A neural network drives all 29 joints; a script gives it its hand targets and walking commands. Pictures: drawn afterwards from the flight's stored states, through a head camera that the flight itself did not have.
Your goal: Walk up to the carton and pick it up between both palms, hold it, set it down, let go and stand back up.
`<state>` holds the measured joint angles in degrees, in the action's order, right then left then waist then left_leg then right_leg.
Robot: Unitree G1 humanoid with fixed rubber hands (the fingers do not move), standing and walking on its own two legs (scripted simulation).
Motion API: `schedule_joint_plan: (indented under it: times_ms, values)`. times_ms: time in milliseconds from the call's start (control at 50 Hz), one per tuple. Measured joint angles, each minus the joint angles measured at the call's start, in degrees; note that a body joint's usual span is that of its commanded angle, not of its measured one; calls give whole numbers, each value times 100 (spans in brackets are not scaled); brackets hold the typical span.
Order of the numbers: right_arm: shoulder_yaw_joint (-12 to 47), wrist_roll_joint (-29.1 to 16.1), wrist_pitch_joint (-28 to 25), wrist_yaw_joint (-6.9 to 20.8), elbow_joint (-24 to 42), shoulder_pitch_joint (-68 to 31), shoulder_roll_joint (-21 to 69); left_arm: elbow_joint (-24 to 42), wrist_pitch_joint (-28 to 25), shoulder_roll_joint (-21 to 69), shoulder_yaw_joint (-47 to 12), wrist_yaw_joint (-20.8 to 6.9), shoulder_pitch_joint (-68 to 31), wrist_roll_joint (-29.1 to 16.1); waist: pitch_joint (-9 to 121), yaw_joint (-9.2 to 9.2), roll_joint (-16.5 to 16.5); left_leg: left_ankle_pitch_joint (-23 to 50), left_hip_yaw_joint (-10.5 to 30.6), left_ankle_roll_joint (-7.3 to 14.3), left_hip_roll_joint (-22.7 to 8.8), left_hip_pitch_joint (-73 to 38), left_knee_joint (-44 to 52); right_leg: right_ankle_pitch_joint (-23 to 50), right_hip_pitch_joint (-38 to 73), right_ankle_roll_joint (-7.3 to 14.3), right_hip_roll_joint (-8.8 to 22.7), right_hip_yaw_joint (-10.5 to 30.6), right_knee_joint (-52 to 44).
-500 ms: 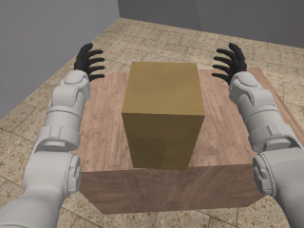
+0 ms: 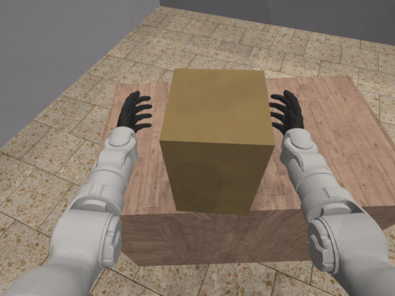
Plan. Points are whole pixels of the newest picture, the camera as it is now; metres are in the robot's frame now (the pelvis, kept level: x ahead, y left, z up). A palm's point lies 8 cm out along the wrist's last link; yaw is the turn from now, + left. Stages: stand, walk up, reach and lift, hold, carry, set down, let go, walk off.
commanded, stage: reach and lift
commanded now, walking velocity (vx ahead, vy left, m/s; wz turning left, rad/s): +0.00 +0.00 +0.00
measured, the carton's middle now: (214, 149) +0.41 -0.02 +0.03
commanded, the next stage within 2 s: none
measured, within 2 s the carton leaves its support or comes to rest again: neither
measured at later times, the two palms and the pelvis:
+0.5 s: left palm (147, 135) +0.43 +0.13 +0.07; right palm (281, 141) +0.41 -0.16 +0.06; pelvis +0.00 +0.00 +0.00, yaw +0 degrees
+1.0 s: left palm (152, 138) +0.42 +0.12 +0.07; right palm (280, 148) +0.39 -0.15 +0.06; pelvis +0.02 +0.02 +0.01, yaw +0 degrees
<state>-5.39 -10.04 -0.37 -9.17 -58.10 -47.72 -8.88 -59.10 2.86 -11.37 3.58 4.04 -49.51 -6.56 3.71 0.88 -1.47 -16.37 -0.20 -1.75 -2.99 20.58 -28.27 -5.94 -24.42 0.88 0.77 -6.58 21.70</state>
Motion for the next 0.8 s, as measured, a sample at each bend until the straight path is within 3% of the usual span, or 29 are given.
schedule_joint_plan:
  times_ms: [220, 500, 580, 720, 800]
  values:
    - [-145, 422, -770, 47, -346, 181, 224, -699, -1018, 277, 52, 1, 7, 152, 164, 24, -64, -57, 14, 5, 24, 374, -191, -81, -390, -11, 38, -2, 234]
    - [-491, 869, -969, 80, -432, 142, 525, -886, -1293, 655, 485, 47, -105, 664, 196, 71, -17, -20, -61, 48, 67, 383, -161, -34, -437, -41, 73, 77, 231]
    - [-1002, 1359, -1034, 23, -380, 158, 756, -799, -1297, 879, 911, 73, -91, 1107, 104, 78, 3, 20, -82, 67, 90, 240, -66, 5, -302, -56, 87, 97, 147]
    - [-2359, 2845, -1407, 164, 122, 453, 1275, -418, -1517, 1367, 2040, -22, 119, 2227, -292, 100, 9, 154, -85, 111, 138, -384, 332, 131, 334, -96, 111, 93, -250]
    - [-2646, 3216, -1546, 317, 475, 709, 1447, 20, -1493, 1622, 2333, -150, 357, 2593, -544, 80, -3, 177, -104, 129, 127, -831, 540, 185, 795, -117, 85, 102, -502]
